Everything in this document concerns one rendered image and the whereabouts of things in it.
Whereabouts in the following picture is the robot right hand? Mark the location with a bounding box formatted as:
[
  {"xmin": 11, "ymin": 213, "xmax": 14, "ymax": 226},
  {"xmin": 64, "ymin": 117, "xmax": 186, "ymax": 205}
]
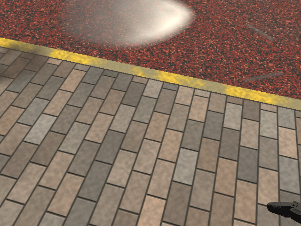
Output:
[{"xmin": 266, "ymin": 201, "xmax": 301, "ymax": 224}]

